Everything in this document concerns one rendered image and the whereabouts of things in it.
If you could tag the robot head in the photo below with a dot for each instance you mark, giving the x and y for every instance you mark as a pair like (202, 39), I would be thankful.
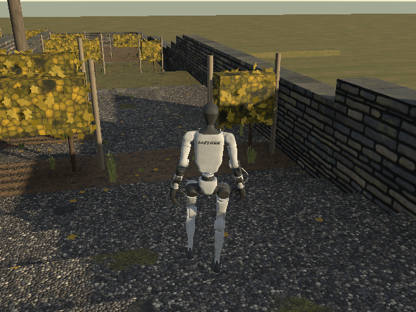
(210, 113)

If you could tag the robot right foot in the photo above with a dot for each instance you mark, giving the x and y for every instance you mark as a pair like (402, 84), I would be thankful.
(216, 267)

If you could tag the right robot upper arm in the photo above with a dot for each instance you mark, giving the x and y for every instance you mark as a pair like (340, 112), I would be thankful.
(232, 149)

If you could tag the robot left forearm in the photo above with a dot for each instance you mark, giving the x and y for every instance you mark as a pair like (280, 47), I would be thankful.
(178, 175)

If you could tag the robot right hand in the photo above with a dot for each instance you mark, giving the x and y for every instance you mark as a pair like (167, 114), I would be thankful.
(241, 193)

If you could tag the robot right forearm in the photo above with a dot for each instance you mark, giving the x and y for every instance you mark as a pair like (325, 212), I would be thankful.
(238, 176)

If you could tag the left robot upper arm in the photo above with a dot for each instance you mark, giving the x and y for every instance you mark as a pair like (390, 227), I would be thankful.
(185, 148)

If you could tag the robot left hand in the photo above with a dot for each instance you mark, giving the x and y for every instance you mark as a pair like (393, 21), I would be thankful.
(173, 195)

